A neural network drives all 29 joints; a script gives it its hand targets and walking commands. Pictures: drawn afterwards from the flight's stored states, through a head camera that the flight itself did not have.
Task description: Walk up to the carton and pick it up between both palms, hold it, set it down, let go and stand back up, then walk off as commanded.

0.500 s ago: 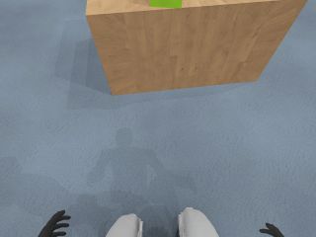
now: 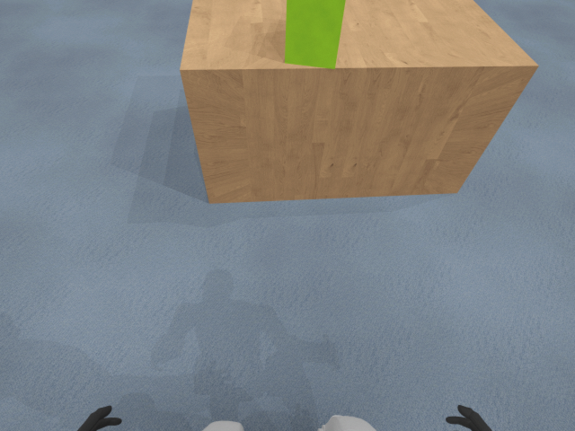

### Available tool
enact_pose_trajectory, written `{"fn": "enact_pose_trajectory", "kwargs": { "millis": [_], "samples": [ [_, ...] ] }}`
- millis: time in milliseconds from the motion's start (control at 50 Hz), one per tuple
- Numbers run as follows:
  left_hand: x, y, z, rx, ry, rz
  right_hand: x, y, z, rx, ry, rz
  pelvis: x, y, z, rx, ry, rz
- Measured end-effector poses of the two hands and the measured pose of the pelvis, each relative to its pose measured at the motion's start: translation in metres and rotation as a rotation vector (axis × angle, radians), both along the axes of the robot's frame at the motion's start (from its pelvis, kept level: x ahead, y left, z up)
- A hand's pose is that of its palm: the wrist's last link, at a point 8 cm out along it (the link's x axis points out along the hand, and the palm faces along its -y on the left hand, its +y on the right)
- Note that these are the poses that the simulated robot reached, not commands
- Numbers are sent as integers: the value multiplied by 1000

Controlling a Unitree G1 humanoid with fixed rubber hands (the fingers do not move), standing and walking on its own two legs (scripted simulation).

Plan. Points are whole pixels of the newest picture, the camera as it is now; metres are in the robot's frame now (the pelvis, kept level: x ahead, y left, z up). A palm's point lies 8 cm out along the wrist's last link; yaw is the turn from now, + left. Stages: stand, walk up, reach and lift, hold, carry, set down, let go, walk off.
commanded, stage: stand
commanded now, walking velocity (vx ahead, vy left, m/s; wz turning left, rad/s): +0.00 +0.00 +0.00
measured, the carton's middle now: (318, 6) +1.26 -0.06 +0.02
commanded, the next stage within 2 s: none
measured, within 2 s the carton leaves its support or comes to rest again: neither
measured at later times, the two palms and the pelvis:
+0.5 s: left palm out of the picture +0.05 +0.29 -0.11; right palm out of the picture +0.04 -0.28 -0.09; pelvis -0.02 +0.00 +0.02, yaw +1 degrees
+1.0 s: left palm out of the picture +0.05 +0.29 -0.10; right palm out of the picture +0.07 -0.27 -0.10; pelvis -0.02 +0.00 +0.03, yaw +1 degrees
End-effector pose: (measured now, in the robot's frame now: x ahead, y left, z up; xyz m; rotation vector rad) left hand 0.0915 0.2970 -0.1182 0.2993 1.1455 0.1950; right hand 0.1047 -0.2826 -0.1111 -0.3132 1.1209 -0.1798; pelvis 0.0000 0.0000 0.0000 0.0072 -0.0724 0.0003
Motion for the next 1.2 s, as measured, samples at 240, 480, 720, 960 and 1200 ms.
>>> {"fn": "enact_pose_trajectory", "kwargs": {
  "millis": [240,480,720,960,1200],
  "samples": [
    [-35,-8,7,-24,41,40,-21,3,5,25,19,7,-19,0,11,-2,-18,9],
    [-40,-10,11,-48,59,38,-60,3,16,20,113,-23,-25,1,24,-3,-11,10],
    [-40,-8,15,-56,76,43,-52,6,19,10,111,-3,-25,2,28,-7,-1,8],
    [-45,-6,20,-37,108,62,-32,12,15,42,84,14,-21,2,29,-8,13,10],
    [-37,-9,21,-32,114,62,-31,7,14,38,107,6,-12,-1,30,-5,14,12]
  ]
}}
